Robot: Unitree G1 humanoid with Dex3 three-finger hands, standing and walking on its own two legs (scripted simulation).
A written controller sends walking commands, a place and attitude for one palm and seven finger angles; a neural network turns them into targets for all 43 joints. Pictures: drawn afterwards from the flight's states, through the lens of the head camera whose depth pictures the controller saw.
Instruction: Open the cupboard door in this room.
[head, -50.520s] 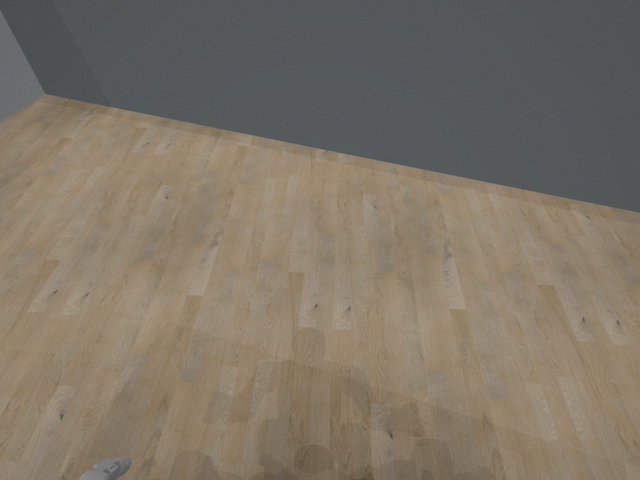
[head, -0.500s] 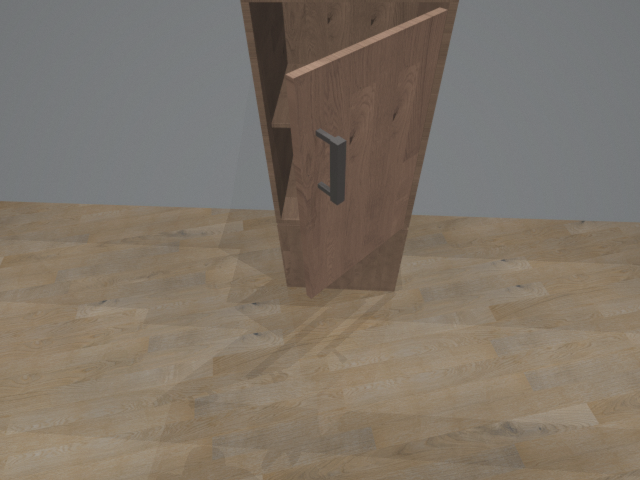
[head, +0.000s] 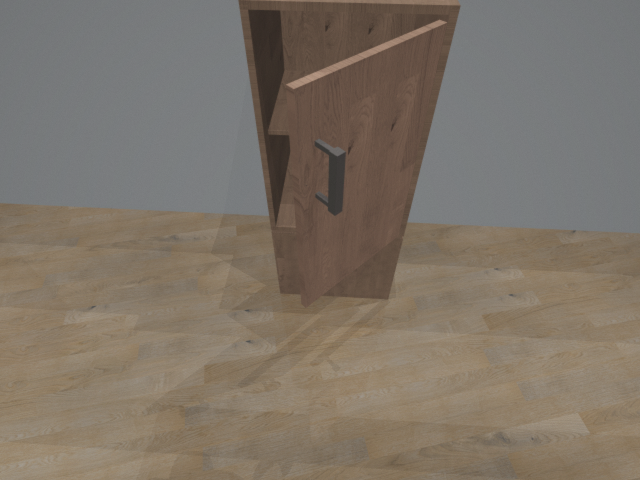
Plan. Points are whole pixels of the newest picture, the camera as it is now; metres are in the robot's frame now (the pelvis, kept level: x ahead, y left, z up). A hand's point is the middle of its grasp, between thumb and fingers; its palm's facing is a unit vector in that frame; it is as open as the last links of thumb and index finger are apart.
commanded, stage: look to check the result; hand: left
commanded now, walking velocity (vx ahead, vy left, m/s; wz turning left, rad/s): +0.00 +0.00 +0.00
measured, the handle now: (328, 177) +0.59 +0.02 +0.03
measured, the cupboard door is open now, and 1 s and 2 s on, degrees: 46 46 46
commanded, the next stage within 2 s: walk to a spot facing it in 0.50 s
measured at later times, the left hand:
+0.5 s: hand out of the picture +0.01 +0.16 -0.17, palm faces +0.04 -0.98 -0.18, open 7.4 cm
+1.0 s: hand out of the picture +0.07 +0.18 -0.18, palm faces -0.09 -0.96 -0.27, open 7.4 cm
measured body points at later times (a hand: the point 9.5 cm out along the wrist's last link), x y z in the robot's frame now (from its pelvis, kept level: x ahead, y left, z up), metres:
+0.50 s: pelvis +0.02 +0.00 +0.00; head +0.04 -0.01 +0.45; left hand +0.01 +0.22 -0.16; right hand +0.01 -0.22 -0.16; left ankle +0.01 +0.11 -0.74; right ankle +0.00 -0.11 -0.74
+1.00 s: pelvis +0.02 -0.02 -0.02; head +0.06 -0.05 +0.43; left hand +0.07 +0.23 -0.16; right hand +0.01 -0.26 -0.18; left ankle +0.01 +0.11 -0.74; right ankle -0.02 -0.10 -0.73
